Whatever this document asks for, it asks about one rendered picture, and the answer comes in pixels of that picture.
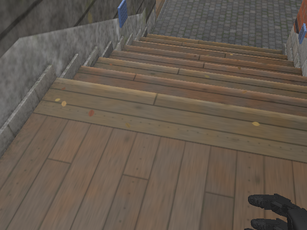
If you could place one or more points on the robot right hand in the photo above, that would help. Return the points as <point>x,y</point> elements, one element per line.
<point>296,216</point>

